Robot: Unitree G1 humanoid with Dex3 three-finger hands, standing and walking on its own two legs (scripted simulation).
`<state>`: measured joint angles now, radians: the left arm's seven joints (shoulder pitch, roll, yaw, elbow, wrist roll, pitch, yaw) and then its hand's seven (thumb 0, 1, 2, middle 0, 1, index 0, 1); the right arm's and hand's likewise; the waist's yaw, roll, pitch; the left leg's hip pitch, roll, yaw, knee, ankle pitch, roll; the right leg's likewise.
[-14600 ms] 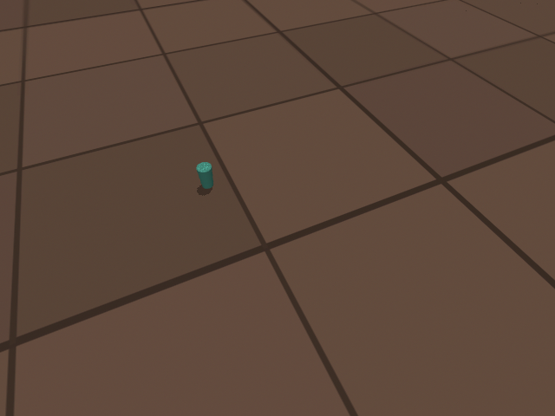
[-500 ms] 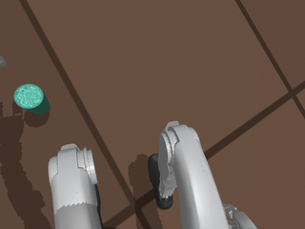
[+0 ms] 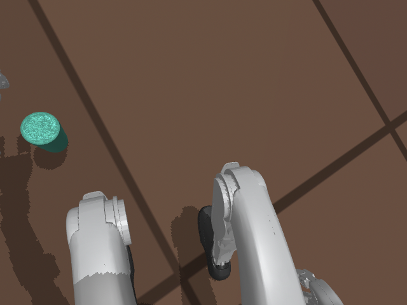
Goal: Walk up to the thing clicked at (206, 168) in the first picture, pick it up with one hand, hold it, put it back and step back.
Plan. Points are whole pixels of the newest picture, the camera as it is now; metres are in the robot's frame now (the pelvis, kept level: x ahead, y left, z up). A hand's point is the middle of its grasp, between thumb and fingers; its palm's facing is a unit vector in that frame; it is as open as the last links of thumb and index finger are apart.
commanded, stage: rise first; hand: left
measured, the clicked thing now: (48, 135) +0.48 +0.26 -0.29
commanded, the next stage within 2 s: approach in 0.66 s
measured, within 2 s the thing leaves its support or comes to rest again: neither
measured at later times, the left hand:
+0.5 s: hand out of the picture +0.47 +0.32 -0.15, palm faces -0.43 -0.04 -0.90, open 13.7 cm
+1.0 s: hand (0, 117) +0.48 +0.30 -0.16, palm faces -0.44 -0.04 -0.90, open 13.9 cm
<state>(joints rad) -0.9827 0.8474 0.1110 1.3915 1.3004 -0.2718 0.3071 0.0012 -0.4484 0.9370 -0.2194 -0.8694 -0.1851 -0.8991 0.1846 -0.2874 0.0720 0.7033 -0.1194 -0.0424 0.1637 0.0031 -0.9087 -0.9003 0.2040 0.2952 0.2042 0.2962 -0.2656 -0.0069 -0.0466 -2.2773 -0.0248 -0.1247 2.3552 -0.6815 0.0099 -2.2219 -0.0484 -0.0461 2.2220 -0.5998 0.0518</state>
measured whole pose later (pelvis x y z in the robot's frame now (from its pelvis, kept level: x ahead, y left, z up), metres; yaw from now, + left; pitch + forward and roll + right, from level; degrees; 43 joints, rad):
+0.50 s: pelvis +0.00 +0.00 +0.00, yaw +0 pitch +34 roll -9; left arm -0.98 0.85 0.12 1.38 1.30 -0.28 0.31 0.00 -0.46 0.94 -0.21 -0.89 -0.18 -0.91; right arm 0.19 -0.29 0.07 0.70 -0.12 -0.04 0.16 0.00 -0.91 -0.90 0.20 0.30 0.20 0.30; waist -0.27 -0.01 -0.04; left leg -2.28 -0.03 -0.13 2.36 -0.68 0.00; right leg -2.23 -0.05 -0.05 2.23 -0.60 0.05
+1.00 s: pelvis +0.00 +0.00 +0.00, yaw +0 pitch +34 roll -9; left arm -1.04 0.82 0.04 1.42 1.29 -0.27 0.31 0.00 -0.49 0.97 -0.16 -0.93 -0.14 -0.95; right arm 0.19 -0.29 0.08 0.71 -0.13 -0.05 0.16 0.00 -0.91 -0.90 0.20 0.30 0.20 0.30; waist -0.28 -0.02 -0.04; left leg -2.28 -0.03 -0.13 2.36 -0.68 0.01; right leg -2.23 -0.05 -0.05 2.23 -0.60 0.05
